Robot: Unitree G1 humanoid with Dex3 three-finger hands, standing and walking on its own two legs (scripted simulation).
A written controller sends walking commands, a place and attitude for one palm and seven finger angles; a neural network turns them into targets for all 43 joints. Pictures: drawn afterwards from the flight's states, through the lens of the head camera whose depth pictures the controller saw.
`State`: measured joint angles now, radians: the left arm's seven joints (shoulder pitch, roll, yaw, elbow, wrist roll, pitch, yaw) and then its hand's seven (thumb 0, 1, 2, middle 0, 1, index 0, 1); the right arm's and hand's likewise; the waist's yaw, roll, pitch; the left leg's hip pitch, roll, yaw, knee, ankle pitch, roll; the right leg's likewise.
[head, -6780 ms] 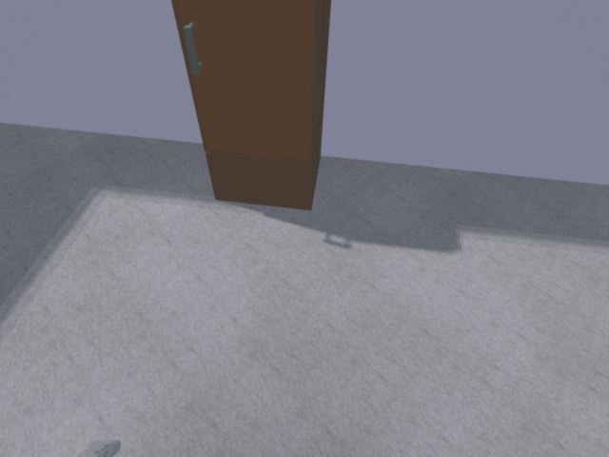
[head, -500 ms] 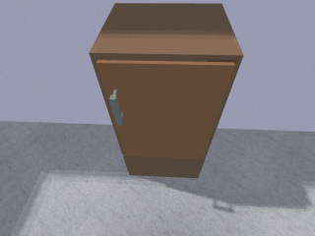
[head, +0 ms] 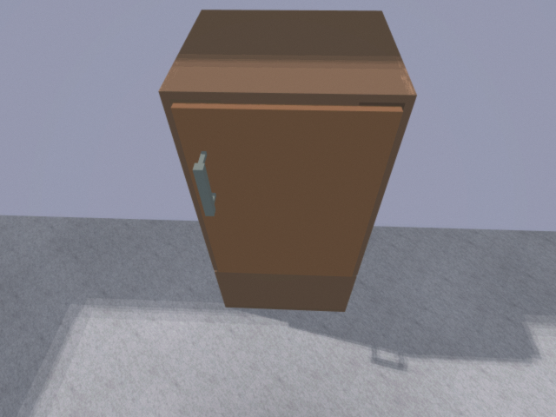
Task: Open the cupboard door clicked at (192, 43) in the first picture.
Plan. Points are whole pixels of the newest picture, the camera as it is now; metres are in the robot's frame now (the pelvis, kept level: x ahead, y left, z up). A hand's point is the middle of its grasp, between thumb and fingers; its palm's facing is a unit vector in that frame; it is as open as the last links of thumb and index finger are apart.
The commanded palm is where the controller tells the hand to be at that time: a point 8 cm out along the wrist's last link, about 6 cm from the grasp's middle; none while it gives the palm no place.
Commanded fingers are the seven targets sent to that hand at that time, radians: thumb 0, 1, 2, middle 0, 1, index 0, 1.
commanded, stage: come to a stop and stand still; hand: left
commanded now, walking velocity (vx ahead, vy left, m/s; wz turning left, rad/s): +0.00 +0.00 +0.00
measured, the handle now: (206, 184) +0.56 +0.18 -0.04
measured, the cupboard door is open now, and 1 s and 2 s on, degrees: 0 0 0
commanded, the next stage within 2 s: look again from close up in 0.42 s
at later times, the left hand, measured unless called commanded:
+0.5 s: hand out of the picture -0.05 +0.11 -0.17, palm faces +0.06 -0.99 -0.14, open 7.3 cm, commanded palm none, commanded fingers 0.00 0.90 0.90 -0.20 -0.30 -0.20 -0.30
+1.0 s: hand out of the picture +0.00 +0.22 -0.18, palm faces +0.06 -0.97 -0.21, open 7.4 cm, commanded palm none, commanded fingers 0.00 0.90 0.90 -0.20 -0.30 -0.20 -0.30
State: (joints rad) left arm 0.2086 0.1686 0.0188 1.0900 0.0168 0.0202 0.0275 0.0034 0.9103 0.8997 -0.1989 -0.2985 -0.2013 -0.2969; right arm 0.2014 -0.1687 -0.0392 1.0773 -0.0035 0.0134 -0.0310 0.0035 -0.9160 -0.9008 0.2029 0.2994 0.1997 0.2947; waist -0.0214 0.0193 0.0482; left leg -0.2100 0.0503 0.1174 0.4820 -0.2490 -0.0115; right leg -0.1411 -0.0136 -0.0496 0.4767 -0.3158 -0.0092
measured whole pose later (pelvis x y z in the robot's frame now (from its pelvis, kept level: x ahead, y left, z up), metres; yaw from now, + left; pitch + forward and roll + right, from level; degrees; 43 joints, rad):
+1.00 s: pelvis -0.03 +0.03 +0.00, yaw +2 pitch -3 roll -1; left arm 0.30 0.21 0.01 0.99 0.03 0.01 0.03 0.00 0.91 0.90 -0.20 -0.30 -0.20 -0.30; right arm 0.24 -0.18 -0.01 0.99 -0.02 0.00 -0.02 0.01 -0.91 -0.90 0.20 0.30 0.20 0.29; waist 0.00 -0.02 -0.01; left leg -0.25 0.03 0.10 0.53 -0.24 0.04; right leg -0.16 -0.04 -0.07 0.49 -0.29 0.02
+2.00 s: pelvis +0.03 -0.03 -0.01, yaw +0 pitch -1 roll +0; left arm 0.26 0.16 0.03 1.02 0.02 -0.01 0.04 0.02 0.94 0.90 -0.20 -0.30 -0.20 -0.30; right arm 0.36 -0.11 -0.03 1.11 0.00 0.03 -0.03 0.00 -0.90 -0.90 0.20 0.30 0.20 0.29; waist -0.03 0.02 0.03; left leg -0.23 0.07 0.10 0.63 -0.40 -0.02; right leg -0.30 -0.06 -0.11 0.55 -0.24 0.00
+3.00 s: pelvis -0.03 +0.02 -0.01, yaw +0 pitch +0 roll -1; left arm 0.36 0.12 -0.02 1.08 0.03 -0.01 0.04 0.00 0.91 0.90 -0.20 -0.30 -0.20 -0.30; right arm 0.36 -0.13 0.00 1.07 -0.02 0.02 0.00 0.00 -0.91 -0.90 0.20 0.30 0.20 0.29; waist -0.03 0.02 0.03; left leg -0.33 -0.01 0.13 0.53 -0.21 0.08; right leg -0.23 -0.02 -0.08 0.52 -0.29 0.00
